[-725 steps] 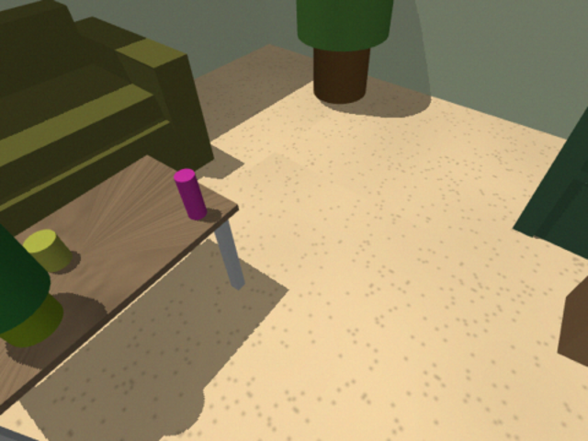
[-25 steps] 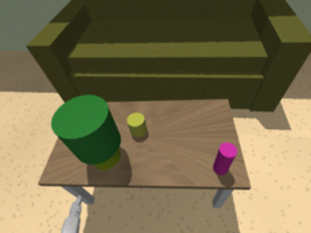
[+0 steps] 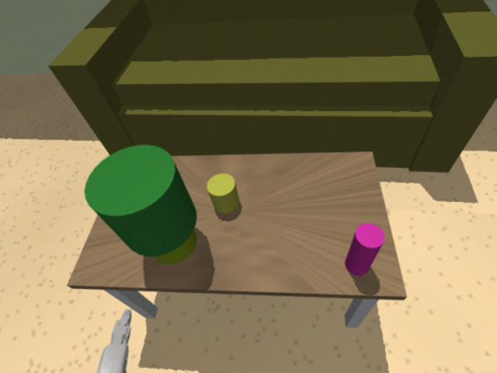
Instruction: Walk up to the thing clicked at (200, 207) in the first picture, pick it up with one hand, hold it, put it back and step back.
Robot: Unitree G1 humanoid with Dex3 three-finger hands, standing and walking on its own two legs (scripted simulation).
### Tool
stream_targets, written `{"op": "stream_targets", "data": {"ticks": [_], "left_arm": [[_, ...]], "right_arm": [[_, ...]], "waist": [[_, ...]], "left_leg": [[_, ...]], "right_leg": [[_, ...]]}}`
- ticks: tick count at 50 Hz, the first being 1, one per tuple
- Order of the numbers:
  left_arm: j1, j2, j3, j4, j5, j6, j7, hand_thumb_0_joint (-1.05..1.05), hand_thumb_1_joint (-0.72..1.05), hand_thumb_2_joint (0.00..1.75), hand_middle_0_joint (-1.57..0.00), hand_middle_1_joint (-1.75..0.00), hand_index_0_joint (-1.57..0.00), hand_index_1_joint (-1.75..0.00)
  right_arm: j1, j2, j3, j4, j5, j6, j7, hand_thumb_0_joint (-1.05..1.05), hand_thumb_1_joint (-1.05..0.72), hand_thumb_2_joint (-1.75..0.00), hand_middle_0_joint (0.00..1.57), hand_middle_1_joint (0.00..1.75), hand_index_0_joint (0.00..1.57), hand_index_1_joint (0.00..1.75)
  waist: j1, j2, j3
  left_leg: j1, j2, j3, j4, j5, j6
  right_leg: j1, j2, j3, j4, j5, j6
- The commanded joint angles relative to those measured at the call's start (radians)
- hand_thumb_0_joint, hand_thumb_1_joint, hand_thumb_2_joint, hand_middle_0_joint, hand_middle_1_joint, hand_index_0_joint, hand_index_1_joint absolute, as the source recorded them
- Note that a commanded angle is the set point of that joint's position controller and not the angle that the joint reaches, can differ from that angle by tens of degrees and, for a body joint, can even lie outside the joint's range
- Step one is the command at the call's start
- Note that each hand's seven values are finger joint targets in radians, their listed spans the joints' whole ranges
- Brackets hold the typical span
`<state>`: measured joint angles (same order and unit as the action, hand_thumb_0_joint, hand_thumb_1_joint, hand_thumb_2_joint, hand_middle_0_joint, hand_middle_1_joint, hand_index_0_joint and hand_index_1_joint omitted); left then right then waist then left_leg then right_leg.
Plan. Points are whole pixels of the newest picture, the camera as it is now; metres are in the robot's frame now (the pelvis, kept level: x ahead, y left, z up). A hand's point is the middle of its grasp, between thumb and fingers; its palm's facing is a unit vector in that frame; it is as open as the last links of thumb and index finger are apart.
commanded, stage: approach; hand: right
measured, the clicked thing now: (362, 251) +0.43 -0.18 -0.20
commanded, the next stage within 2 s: close in in 0.48 s
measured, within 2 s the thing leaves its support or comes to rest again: neither
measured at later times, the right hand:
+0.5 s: hand (436, 248) +0.39 -0.30 -0.11, palm faces +0.14 +0.99 +0.04, open 17.7 cm
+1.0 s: hand (381, 255) +0.41 -0.22 -0.20, palm faces +0.14 +0.99 +0.03, open 17.7 cm
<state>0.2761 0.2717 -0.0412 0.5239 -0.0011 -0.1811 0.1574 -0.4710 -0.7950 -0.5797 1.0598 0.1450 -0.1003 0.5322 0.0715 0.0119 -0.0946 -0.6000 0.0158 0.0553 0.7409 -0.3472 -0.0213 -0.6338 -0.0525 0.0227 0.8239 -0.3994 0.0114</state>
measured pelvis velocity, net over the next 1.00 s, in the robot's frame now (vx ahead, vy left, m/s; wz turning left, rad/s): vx -0.05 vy -0.01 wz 0.07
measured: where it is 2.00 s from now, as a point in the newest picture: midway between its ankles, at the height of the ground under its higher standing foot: outside the picture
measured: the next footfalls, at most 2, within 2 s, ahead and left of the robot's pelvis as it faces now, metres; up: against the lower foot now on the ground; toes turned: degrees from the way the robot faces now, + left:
none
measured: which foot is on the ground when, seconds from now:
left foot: down 0.00-1.00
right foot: down 0.00-1.00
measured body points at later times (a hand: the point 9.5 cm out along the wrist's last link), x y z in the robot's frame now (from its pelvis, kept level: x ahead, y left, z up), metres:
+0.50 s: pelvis -0.04 -0.01 -0.09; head +0.11 -0.08 +0.33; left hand +0.12 +0.27 -0.07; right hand +0.37 -0.35 -0.11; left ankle +0.01 +0.14 -0.71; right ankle +0.00 -0.12 -0.71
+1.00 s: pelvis -0.05 -0.01 -0.16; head +0.11 -0.08 +0.25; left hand +0.10 +0.27 -0.08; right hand +0.40 -0.27 -0.20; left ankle +0.01 +0.14 -0.71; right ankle +0.00 -0.12 -0.71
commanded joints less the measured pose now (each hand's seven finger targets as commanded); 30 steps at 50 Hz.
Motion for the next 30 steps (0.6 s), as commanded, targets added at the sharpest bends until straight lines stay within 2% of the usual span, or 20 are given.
{"op": "stream_targets", "data": {"ticks": [1, 2, 3, 4, 6, 9, 12, 13, 15, 16, 17, 18, 20, 21, 22, 24, 27, 28, 29, 30], "left_arm": [[-0.035, 0.158, 0.073, -0.166, 0.0, -0.055, 0.002, 0.0, -0.56, 0.05, -0.05, -0.04, -0.04, -0.05], [-0.016, 0.139, 0.054, -0.154, 0.005, -0.058, -0.004, 0.0, -0.56, 0.05, -0.05, -0.04, -0.03, -0.05], [-0.03, 0.133, 0.05, -0.177, 0.004, -0.061, -0.009, 0.0, -0.56, 0.05, -0.05, -0.04, -0.03, -0.05], [-0.024, 0.154, 0.079, -0.206, 0.004, -0.066, -0.009, 0.0, -0.56, 0.05, -0.05, -0.04, -0.03, -0.05], [-0.012, 0.132, 0.059, -0.204, 0.01, -0.072, -0.023, 0.0, -0.56, 0.06, -0.04, -0.04, -0.03, -0.05], [0.024, 0.124, 0.066, -0.255, 0.019, -0.079, -0.041, 0.0, -0.56, 0.05, -0.04, -0.04, -0.04, -0.05], [0.07, 0.192, 0.144, -0.381, 0.041, -0.086, -0.045, 0.0, -0.56, 0.05, -0.04, -0.04, -0.04, -0.05], [0.084, 0.21, 0.17, -0.398, 0.045, -0.084, -0.048, 0.0, -0.55, 0.05, -0.04, -0.05, -0.04, -0.05], [0.098, 0.167, 0.147, -0.381, 0.05, -0.079, -0.063, 0.0, -0.55, 0.05, -0.04, -0.05, -0.04, -0.05], [0.09, 0.17, 0.162, -0.395, 0.053, -0.082, -0.067, 0.0, -0.55, 0.05, -0.05, -0.05, -0.04, -0.05], [0.093, 0.188, 0.186, -0.432, 0.056, -0.085, -0.067, 0.0, -0.55, 0.04, -0.05, -0.04, -0.04, -0.05], [0.099, 0.181, 0.181, -0.448, 0.06, -0.084, -0.069, 0.0, -0.54, 0.04, -0.05, -0.04, -0.04, -0.05], [0.102, 0.142, 0.148, -0.483, 0.072, -0.088, -0.084, 0.0, -0.54, 0.04, -0.05, -0.05, -0.05, -0.05], [0.111, 0.131, 0.145, -0.476, 0.076, -0.088, -0.089, 0.0, -0.55, 0.05, -0.05, -0.05, -0.04, -0.05], [0.078, 0.143, 0.151, -0.514, 0.079, -0.093, -0.091, 0.0, -0.54, 0.04, -0.05, -0.05, -0.04, -0.05], [0.061, 0.228, 0.218, -0.602, 0.085, -0.097, -0.089, 0.0, -0.54, 0.04, -0.05, -0.05, -0.05, -0.05], [0.09, 0.229, 0.238, -0.696, 0.091, -0.096, -0.105, 0.0, -0.54, 0.04, -0.05, -0.05, -0.05, -0.05], [0.129, 0.219, 0.224, -0.694, 0.088, -0.092, -0.115, 0.0, -0.54, 0.04, -0.05, -0.05, -0.05, -0.05], [0.141, 0.236, 0.245, -0.724, 0.083, -0.089, -0.121, 0.0, -0.54, 0.04, -0.05, -0.05, -0.05, -0.05], [0.163, 0.248, 0.258, -0.772, 0.085, -0.088, -0.124, 0.0, -0.57, 0.05, -0.05, -0.05, -0.05, -0.05]], "right_arm": [[-0.232, -0.293, -0.044, -0.137, 0.058, -0.103, 0.014, 0.0, 0.61, -0.04, 0.04, 0.05, 0.05, 0.05], [-0.22, -0.26, -0.035, -0.106, 0.065, -0.123, 0.019, 0.0, 0.61, -0.04, 0.04, 0.05, 0.05, 0.05], [-0.225, -0.263, -0.055, -0.129, 0.075, -0.152, 0.019, 0.0, 0.61, -0.04, 0.04, 0.05, 0.05, 0.05], [-0.241, -0.254, -0.061, -0.139, 0.086, -0.182, 0.02, 0.0, 0.61, -0.04, 0.05, 0.05, 0.06, 0.05], [-0.233, -0.192, -0.055, -0.115, 0.114, -0.248, 0.026, 0.0, 0.61, -0.03, 0.05, 0.05, 0.06, 0.05], [-0.215, -0.138, -0.054, -0.079, 0.132, -0.338, 0.019, 0.0, 0.61, -0.03, 0.05, 0.05, 0.06, 0.05], [-0.267, -0.19, -0.102, -0.193, 0.121, -0.418, 0.003, 0.0, 0.61, -0.02, 0.05, 0.05, 0.06, 0.04], [-0.277, -0.19, -0.109, -0.183, 0.123, -0.434, -0.003, 0.0, 0.61, -0.02, 0.05, 0.04, 0.06, 0.04], [-0.267, -0.113, -0.077, -0.109, 0.119, -0.456, -0.018, 0.0, 0.61, -0.01, 0.05, 0.05, 0.06, 0.04], [-0.3, -0.113, -0.079, -0.123, 0.111, -0.477, -0.031, 0.0, 0.61, -0.02, 0.05, 0.05, 0.06, 0.05], [-0.341, -0.192, -0.125, -0.198, 0.095, -0.505, -0.053, 0.0, 0.61, -0.02, 0.05, 0.05, 0.06, 0.05], [-0.37, -0.22, -0.13, -0.208, 0.077, -0.52, -0.068, 0.0, 0.61, -0.01, 0.05, 0.05, 0.06, 0.05], [-0.372, -0.132, -0.08, -0.167, 0.058, -0.538, -0.072, 0.0, 0.61, -0.02, 0.06, 0.05, 0.06, 0.04], [-0.385, -0.124, -0.084, -0.154, 0.054, -0.549, -0.08, 0.0, 0.61, -0.02, 0.06, 0.05, 0.06, 0.05], [-0.357, -0.084, -0.058, -0.079, 0.044, -0.552, -0.08, 0.0, 0.61, -0.02, 0.06, 0.05, 0.06, 0.05], [-0.396, -0.21, -0.138, -0.139, 0.034, -0.583, -0.101, 0.0, 0.61, -0.02, 0.06, 0.05, 0.06, 0.05], [-0.367, -0.107, -0.107, -0.027, 0.022, -0.589, -0.11, 0.0, 0.6, -0.05, 0.04, 0.06, 0.05, 0.06], [-0.335, -0.089, -0.11, 0.016, 0.024, -0.588, -0.113, 0.0, 0.59, -0.05, 0.05, 0.05, 0.05, 0.05], [-0.301, -0.099, -0.125, 0.045, 0.021, -0.59, -0.121, 0.0, 0.6, -0.05, 0.04, 0.06, 0.05, 0.06], [-0.309, -0.179, -0.174, -0.019, 0.007, -0.6, -0.139, 0.0, 0.59, -0.04, 0.05, 0.05, 0.05, 0.05]], "waist": [[0.01, -0.102, -0.269], [0.015, -0.094, -0.276], [0.013, -0.098, -0.297], [0.027, -0.088, -0.329], [0.03, -0.081, -0.318], [0.048, -0.112, -0.306], [0.061, -0.177, -0.468], [0.07, -0.176, -0.45], [0.076, -0.157, -0.336], [0.081, -0.175, -0.337], [0.074, -0.206, -0.401], [0.077, -0.237, -0.428], [0.091, -0.263, -0.423], [0.093, -0.275, -0.433], [0.112, -0.236, -0.44], [0.117, -0.267, -0.531], [0.157, -0.27, -0.541], [0.165, -0.243, -0.507], [0.171, -0.232, -0.496], [0.153, -0.239, -0.558]], "left_leg": [[0.075, -0.031, -0.014, -0.04, 0.238, 0.034], [0.068, -0.029, -0.02, -0.028, 0.256, 0.032], [0.06, -0.025, -0.024, -0.009, 0.259, 0.032], [0.044, -0.024, -0.027, 0.009, 0.271, 0.031], [-0.014, -0.027, -0.026, 0.054, 0.268, 0.028], [-0.165, -0.036, -0.019, 0.125, 0.174, 0.031], [-0.184, -0.037, -0.024, 0.186, 0.194, 0.031], [-0.208, -0.042, -0.018, 0.203, 0.183, 0.032], [-0.283, -0.041, -0.018, 0.238, 0.12, 0.035], [-0.323, -0.039, -0.021, 0.264, 0.085, 0.038], [-0.331, -0.038, -0.025, 0.284, 0.07, 0.041], [-0.343, -0.038, -0.026, 0.296, 0.052, 0.042], [-0.409, -0.044, -0.019, 0.34, 0.023, 0.047], [-0.431, -0.042, -0.023, 0.367, 0.02, 0.049], [-0.452, -0.044, -0.015, 0.391, 0.012, 0.048], [-0.451, -0.042, -0.016, 0.433, 0.022, 0.05], [-0.512, -0.051, -0.001, 0.478, 0.0, 0.054], [-0.536, -0.054, 0.007, 0.491, -0.013, 0.054], [-0.548, -0.054, 0.007, 0.505, -0.026, 0.056], [-0.53, -0.053, 0.002, 0.521, -0.007, 0.057]], "right_leg": [[0.163, 0.031, 0.021, -0.083, 0.315, -0.029], [0.146, 0.034, 0.018, -0.062, 0.327, -0.03], [0.134, 0.036, 0.017, -0.046, 0.329, -0.031], [0.142, 0.036, 0.02, -0.024, 0.35, -0.031], [0.105, 0.035, 0.023, 0.022, 0.376, -0.027], [0.066, 0.027, 0.033, 0.084, 0.363, -0.019], [0.115, 0.027, 0.035, 0.147, 0.423, -0.011], [0.086, 0.024, 0.04, 0.16, 0.421, -0.007], [-0.043, 0.029, 0.038, 0.185, 0.304, -0.009], [-0.078, 0.027, 0.039, 0.201, 0.242, -0.008], [-0.074, 0.024, 0.039, 0.219, 0.21, -0.009], [-0.073, 0.021, 0.035, 0.23, 0.178, -0.005], [-0.117, 0.014, 0.044, 0.259, 0.155, 0.005], [-0.144, 0.016, 0.039, 0.29, 0.149, 0.001], [-0.182, 0.014, 0.043, 0.318, 0.132, 0.0], [-0.206, 0.009, 0.052, 0.361, 0.129, 0.001], [-0.235, -0.005, 0.073, 0.4, 0.128, 0.004], [-0.278, -0.005, 0.079, 0.416, 0.112, 0.003], [-0.321, -0.002, 0.079, 0.434, 0.082, 0.0], [-0.335, 0.002, 0.069, 0.461, 0.095, -0.003]]}}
